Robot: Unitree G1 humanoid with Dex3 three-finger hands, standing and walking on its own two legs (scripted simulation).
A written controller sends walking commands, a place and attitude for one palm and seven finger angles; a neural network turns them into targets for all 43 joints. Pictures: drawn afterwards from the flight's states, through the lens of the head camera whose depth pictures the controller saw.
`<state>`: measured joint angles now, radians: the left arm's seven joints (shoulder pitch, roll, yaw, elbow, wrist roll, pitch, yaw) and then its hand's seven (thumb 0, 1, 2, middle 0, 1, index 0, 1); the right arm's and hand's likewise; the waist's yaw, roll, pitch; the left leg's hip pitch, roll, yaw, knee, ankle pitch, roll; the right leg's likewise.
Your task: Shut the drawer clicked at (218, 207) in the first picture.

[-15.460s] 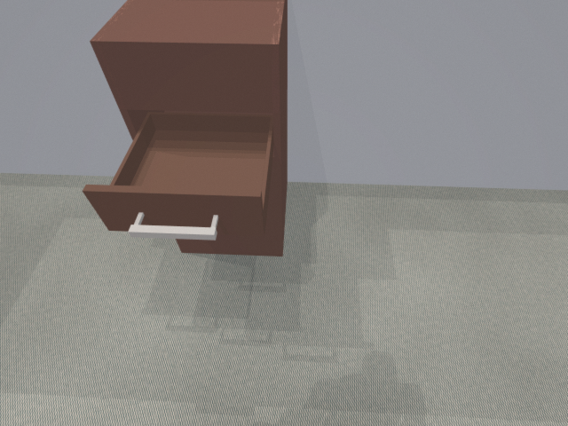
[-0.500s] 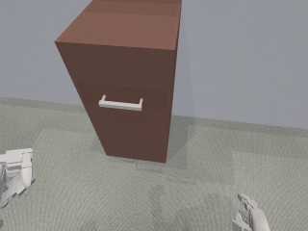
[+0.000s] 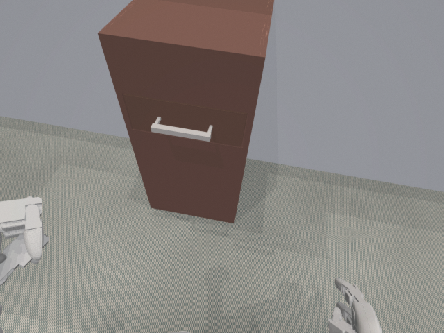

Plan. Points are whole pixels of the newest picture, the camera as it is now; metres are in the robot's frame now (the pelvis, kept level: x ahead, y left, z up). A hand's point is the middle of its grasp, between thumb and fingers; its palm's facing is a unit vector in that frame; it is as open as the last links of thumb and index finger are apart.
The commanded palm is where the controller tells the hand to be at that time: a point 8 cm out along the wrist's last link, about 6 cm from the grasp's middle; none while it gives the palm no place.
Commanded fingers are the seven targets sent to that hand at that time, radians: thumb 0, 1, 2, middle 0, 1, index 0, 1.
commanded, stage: step back with the hand held close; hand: left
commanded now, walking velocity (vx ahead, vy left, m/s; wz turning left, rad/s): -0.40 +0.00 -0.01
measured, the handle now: (182, 128) +0.71 +0.16 -0.13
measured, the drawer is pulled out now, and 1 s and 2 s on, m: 0.00 0.00 0.00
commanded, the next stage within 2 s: stop stepping back and stand still in 0.68 s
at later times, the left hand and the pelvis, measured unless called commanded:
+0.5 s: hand out of the picture +0.14 +0.26 +0.18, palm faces +0.38 -0.78 -0.50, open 3.2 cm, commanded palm +0.06 +0.29 +0.18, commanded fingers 0.00 0.90 0.90 -1.40 -1.60 -1.40 -1.60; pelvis -0.05 +0.01 +0.00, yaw +3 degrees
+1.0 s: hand out of the picture +0.06 +0.23 +0.18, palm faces +0.32 -0.82 -0.48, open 3.2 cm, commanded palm +0.03 +0.27 +0.18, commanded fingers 0.00 0.90 0.90 -1.40 -1.60 -1.40 -1.60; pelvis -0.11 +0.00 +0.00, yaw -3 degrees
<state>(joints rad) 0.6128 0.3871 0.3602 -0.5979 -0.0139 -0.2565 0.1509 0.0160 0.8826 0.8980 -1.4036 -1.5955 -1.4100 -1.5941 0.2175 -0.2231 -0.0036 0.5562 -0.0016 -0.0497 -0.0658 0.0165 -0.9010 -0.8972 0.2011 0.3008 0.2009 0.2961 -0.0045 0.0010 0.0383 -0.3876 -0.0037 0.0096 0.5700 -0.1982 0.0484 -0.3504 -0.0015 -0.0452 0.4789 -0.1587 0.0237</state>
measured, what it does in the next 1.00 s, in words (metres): walks backwards: right foot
